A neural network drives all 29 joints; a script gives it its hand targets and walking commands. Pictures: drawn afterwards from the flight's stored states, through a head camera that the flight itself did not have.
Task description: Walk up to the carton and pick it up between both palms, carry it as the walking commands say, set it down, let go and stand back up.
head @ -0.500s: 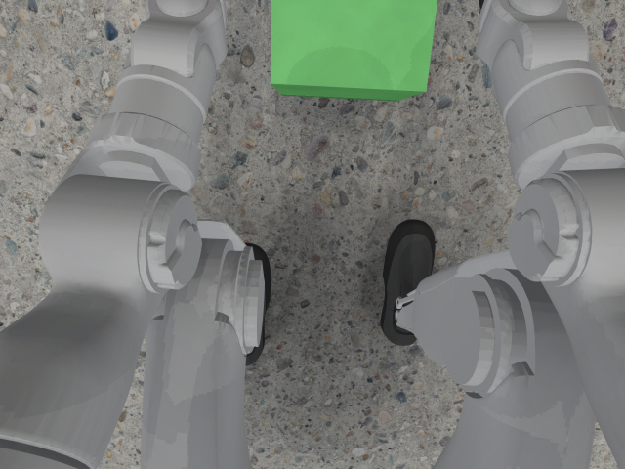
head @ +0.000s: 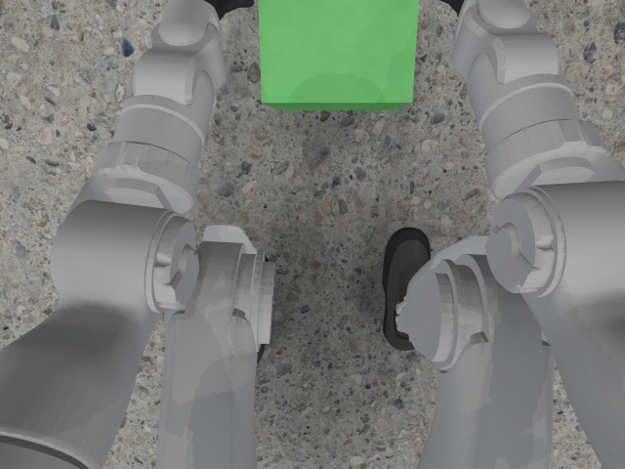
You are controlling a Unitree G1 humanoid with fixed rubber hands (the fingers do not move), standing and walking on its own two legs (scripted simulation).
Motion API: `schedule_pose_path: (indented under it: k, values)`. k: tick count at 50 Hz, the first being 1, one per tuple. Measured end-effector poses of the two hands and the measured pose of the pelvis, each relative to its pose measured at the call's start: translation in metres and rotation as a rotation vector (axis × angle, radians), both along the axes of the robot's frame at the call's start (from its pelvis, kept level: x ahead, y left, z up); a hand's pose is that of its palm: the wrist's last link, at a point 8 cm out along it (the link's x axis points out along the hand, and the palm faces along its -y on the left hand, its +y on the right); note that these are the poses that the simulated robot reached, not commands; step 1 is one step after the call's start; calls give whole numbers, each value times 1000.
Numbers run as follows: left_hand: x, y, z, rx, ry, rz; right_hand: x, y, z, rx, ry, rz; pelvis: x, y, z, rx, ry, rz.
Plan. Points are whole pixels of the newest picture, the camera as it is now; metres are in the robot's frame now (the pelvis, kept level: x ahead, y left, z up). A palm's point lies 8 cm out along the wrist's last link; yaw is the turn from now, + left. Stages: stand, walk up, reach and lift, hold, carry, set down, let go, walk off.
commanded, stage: reach and lift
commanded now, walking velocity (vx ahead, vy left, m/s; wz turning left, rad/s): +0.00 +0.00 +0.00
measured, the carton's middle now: (337, 26) +0.54 -0.01 -0.26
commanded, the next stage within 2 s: none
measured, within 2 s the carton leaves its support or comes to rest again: neither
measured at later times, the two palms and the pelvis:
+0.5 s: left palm out of the picture +0.53 +0.10 -0.12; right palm out of the picture +0.53 -0.15 -0.11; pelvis +0.00 +0.00 +0.02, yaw +0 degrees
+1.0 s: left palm out of the picture +0.52 +0.09 -0.04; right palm out of the picture +0.51 -0.15 -0.05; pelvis -0.01 -0.01 +0.06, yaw +1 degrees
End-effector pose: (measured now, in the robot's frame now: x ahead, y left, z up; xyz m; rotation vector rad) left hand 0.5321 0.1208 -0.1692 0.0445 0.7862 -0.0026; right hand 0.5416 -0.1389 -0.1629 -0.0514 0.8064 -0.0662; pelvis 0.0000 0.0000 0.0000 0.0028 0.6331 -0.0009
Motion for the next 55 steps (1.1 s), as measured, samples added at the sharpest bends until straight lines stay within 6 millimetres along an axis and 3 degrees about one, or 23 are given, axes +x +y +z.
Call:
schedule_pose_path:
  k: [12, 32, 43, 55]
  values:
    - [-1, -24, 28, -12, -30, 7, -6, -20, 30, -20, -42, -56, -7, -1, 11, -3, 27, 4]
    - [-4, -18, 69, 10, -65, 77, -13, -6, 63, -22, -79, -113, -2, -5, 33, 17, 92, -2]
    - [-9, -27, 106, 36, -86, 88, -31, -7, 89, -42, -88, -202, -4, -9, 51, 23, 112, -1]
    - [-16, -27, 147, 31, -104, 93, -33, -9, 129, -28, -102, -182, -8, -13, 69, 33, 120, -12]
